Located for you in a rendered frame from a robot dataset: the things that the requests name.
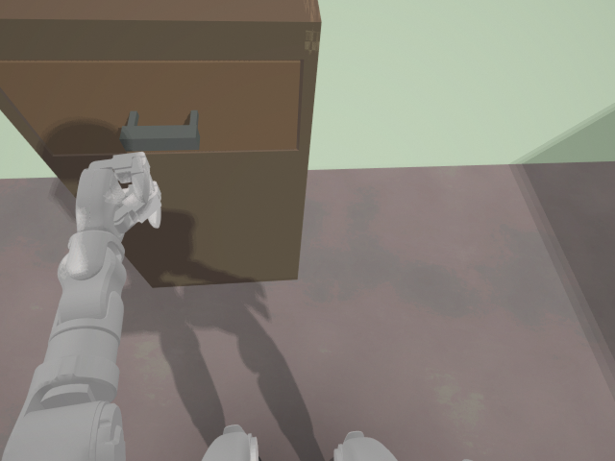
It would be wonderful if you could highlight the right robot thigh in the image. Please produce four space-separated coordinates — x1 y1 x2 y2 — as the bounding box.
333 437 398 461

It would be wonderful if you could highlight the left robot hand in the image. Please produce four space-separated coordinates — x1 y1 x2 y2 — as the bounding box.
76 152 161 242

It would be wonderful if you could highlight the cabinet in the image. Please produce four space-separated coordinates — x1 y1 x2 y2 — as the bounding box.
0 0 322 288

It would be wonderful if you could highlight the drawer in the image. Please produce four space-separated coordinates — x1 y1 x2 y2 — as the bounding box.
0 60 301 155

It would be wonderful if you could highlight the robot right shin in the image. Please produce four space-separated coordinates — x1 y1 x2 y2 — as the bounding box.
344 431 364 442

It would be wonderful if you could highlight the handle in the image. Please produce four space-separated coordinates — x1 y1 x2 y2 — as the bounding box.
119 110 200 152

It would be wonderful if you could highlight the left robot upper arm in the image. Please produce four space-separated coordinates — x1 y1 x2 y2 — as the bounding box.
8 400 126 461

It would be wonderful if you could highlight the robot left forearm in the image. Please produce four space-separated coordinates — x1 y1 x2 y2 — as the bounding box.
2 230 127 461

